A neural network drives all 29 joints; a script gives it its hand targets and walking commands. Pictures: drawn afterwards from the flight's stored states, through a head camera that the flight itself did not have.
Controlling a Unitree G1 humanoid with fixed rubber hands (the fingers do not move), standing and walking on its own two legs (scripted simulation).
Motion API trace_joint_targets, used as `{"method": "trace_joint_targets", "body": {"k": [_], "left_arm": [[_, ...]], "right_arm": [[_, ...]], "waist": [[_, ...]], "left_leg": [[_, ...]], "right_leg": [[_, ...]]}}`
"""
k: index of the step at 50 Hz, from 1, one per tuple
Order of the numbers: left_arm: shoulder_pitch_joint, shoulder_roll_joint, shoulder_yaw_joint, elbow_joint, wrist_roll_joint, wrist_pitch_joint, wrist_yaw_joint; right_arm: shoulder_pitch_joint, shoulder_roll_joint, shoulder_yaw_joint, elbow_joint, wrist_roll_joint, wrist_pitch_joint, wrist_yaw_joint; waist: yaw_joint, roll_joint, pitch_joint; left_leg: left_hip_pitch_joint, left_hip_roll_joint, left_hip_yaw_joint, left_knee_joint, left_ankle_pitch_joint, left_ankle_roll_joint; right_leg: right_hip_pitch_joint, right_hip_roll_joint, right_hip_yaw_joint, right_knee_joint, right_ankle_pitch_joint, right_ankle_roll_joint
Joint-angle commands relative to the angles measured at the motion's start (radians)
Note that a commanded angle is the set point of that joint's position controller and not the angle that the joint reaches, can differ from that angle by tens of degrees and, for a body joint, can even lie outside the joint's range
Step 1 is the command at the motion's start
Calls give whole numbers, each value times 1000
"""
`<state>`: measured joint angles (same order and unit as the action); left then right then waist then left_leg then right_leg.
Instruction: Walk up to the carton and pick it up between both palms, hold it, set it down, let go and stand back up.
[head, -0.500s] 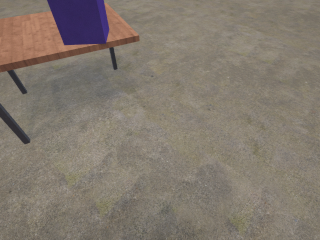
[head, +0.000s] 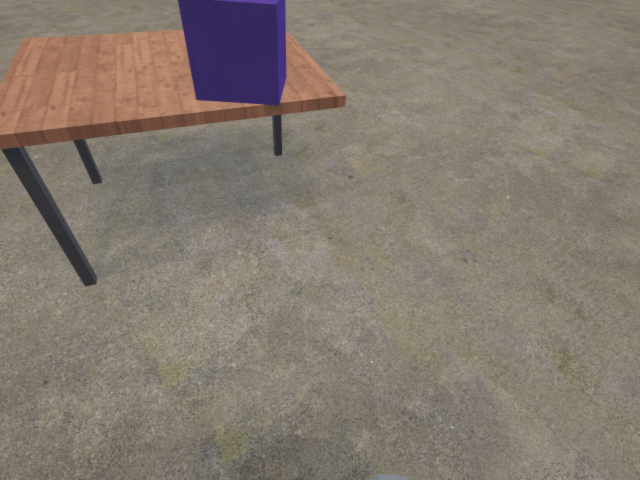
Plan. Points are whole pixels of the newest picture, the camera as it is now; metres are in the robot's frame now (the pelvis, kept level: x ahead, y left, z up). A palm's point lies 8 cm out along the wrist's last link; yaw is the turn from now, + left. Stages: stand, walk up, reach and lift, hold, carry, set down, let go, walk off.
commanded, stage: walk up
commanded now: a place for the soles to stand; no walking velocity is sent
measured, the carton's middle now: (240, 43) +1.33 +0.21 +0.06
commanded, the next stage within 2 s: none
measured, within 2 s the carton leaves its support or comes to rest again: neither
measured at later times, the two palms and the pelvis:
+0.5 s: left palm (115, 461) +0.20 +0.26 -0.09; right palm (473, 343) +0.36 -0.26 -0.09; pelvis +0.23 -0.01 +0.02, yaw +11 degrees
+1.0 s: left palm (125, 287) +0.49 +0.34 -0.10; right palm (411, 269) +0.51 -0.19 -0.08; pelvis +0.45 +0.07 +0.01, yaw +15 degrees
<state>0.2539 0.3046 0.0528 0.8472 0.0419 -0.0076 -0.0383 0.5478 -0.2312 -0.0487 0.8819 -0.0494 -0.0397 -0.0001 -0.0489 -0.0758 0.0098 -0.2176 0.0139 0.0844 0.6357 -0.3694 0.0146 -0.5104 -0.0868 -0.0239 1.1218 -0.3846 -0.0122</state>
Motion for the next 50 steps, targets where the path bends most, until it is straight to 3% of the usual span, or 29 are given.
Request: {"method": "trace_joint_targets", "body": {"k": [1, 5, 8, 9, 10, 11, 12, 13, 14, 15, 16, 17, 19, 23, 27, 29, 31, 33, 34, 35, 36, 37, 38, 39, 40, 41, 44, 48, 50], "left_arm": [[-44, 42, 13, -133, -12, -27, -24], [-115, 14, 17, -185, -14, -37, -24], [-89, 6, 21, -212, -5, -49, -7], [-55, 0, 25, -209, 1, -55, 0], [34, 11, 34, -196, 5, -61, 10], [141, 46, 45, -170, 17, -69, 24], [272, 124, 57, -159, 36, -77, 37], [316, 231, 79, -170, 43, -73, 49], [269, 230, 81, -165, 19, -61, 62], [197, 190, 66, -177, 0, -57, 67], [153, 153, 51, -174, -2, -58, 63], [117, 121, 39, -171, 3, -60, 60], [78, 95, 24, -150, 8, -68, 51], [122, 94, 15, -116, 7, -87, 42], [164, 140, 20, -104, -2, -86, 32], [165, 153, 23, -111, -3, -78, 31], [180, 166, 22, -113, -3, -62, 33], [187, 162, 7, -125, 0, -45, 31], [224, 114, -13, -136, 3, -39, 28], [285, 50, -39, -179, 5, -40, 20], [261, 97, -17, -223, -3, -29, 17], [182, 143, 0, -234, 1, -16, 18], [164, 126, -3, -241, -5, -20, 16], [185, 104, -5, -235, -3, -24, 16], [210, 95, -1, -227, -2, -25, 12], [240, 82, 4, -216, 4, -22, 5], [200, 58, 4, -231, 3, -11, -10], [94, 29, 1, -257, -1, -20, -18], [38, 15, -2, -270, -3, -32, -19]], "right_arm": [[8, -182, -32, -41, 3, -37, -5], [47, -188, -42, -41, 20, -41, 9], [41, -191, -44, -59, 17, -36, 13], [32, -195, -43, -61, 16, -32, 12], [2, -184, -33, -75, 13, -26, 12], [28, -151, -17, -81, 19, -23, 15], [65, -106, 0, -107, 17, -22, 16], [114, -89, 4, -157, 21, -15, 11], [47, -156, -16, -177, 7, 6, 3], [-21, -163, -23, -197, 1, 14, 8], [-46, -129, -17, -208, 3, 14, 12], [-40, -112, -15, -208, 6, 13, 20], [8, -97, -25, -202, 14, 13, 40], [-125, -72, -22, -259, 13, 11, 59], [-229, -61, -22, -295, 7, -5, 71], [-260, -72, -27, -307, 2, -9, 70], [-258, -89, -34, -324, 1, -14, 63], [-114, -134, -56, -292, -4, -23, 45], [18, -183, -75, -255, -14, -28, 31], [109, -292, -97, -257, -21, -31, 13], [104, -353, -104, -278, 6, -24, -5], [49, -317, -95, -276, 33, -14, -18], [-15, -289, -80, -280, 34, -10, -21], [-52, -264, -69, -279, 21, -12, -21], [-91, -224, -54, -281, 16, -16, -17], [-115, -194, -46, -274, 15, -23, -10], [-123, -191, -41, -249, 18, -42, 0], [-74, -200, -40, -218, 13, -52, 4], [-67, -204, -43, -216, 13, -47, 10]], "waist": [[26, 184, 220], [-13, 197, 151], [-6, 181, 135], [11, 169, 118], [62, 151, 111], [102, 88, 42], [155, -64, -76], [153, -191, -149], [155, -55, -86], [134, 12, 42], [120, 36, 116], [96, 40, 132], [49, -40, 98], [75, -72, 159], [91, -52, 92], [89, -56, 109], [74, -32, 108], [-3, 29, 60], [-58, 157, -37], [-90, 355, -147], [-84, 302, -147], [-72, 167, -61], [-47, 180, -16], [-21, 170, 2], [10, 159, 28], [31, 164, 35], [43, 197, 111], [10, 193, 82], [-1, 231, 76]], "left_leg": [[-94, 241, -359, -476, -139, 215], [-25, 185, -231, -429, -54, 189], [-5, 198, -211, -360, 56, 177], [-27, 212, -214, -301, 126, 171], [-61, 193, -193, -194, 204, 156], [-112, 134, -144, -3, 252, 123], [-252, 53, -84, 321, 150, 61], [-417, -64, -85, 574, -199, 3], [-451, -3, -187, 681, -155, 2], [-474, 29, -203, 728, -75, -2], [-477, 44, -193, 702, -44, -4], [-438, 66, -194, 636, -4, -7], [-335, 66, -181, 544, 13, -19], [-411, 89, -133, 280, 94, -36], [-250, 46, -46, 77, 238, -14], [-214, 37, -32, 34, 238, 3], [-161, 30, -32, 1, 190, 24], [36, -19, -24, -49, 163, 45], [228, -1, -94, -55, 102, 70], [409, 223, -500, -137, -68, 163], [379, 371, -893, -336, -170, 254], [272, 370, -846, -362, -168, 271], [214, 338, -714, -324, 11, 274], [168, 313, -596, -304, 150, 238], [71, 260, -475, -311, 172, 205], [-18, 234, -422, -333, 153, 190], [-102, 220, -377, -385, 106, 231], [-7, 186, -276, -373, 214, 216], [6, 166, -218, -335, 257, 199]], "right_leg": [[-120, -34, 53, -179, 101, 19], [8, 39, -36, -420, 218, 15], [118, 62, -62, -496, 223, -3], [196, 65, -62, -517, 220, -11], [300, 85, -77, -551, 220, -25], [461, 93, -64, -553, 185, -43], [654, -90, 199, -608, 18, -106], [724, -350, 694, -820, -204, -210], [621, -395, 794, -928, -379, -251], [498, -368, 661, -917, -302, -244], [425, -327, 483, -878, -84, -234], [365, -277, 344, -870, 18, -219], [277, -226, 190, -896, 69, -214], [313, -233, 78, -919, 148, -236], [304, -176, -77, -886, 139, -194], [302, -206, -65, -876, 103, -193], [305, -241, -45, -839, 108, -194], [267, -201, -129, -601, 209, -156], [196, -132, -200, -314, 223, -113], [-27, -29, -191, 3, -81, -49], [-164, 46, -49, 140, -207, -16], [-175, -1, 38, 214, -126, -20], [-196, -16, 39, 251, -70, -18], [-175, -36, 39, 206, -35, -9], [-104, -53, 49, 126, -4, -1], [-35, -53, 48, 85, 7, 5], [-42, -56, 41, -23, 50, 28], [-57, -37, 12, -272, 145, 33], [-3, -8, -28, -390, 197, 21]]}}
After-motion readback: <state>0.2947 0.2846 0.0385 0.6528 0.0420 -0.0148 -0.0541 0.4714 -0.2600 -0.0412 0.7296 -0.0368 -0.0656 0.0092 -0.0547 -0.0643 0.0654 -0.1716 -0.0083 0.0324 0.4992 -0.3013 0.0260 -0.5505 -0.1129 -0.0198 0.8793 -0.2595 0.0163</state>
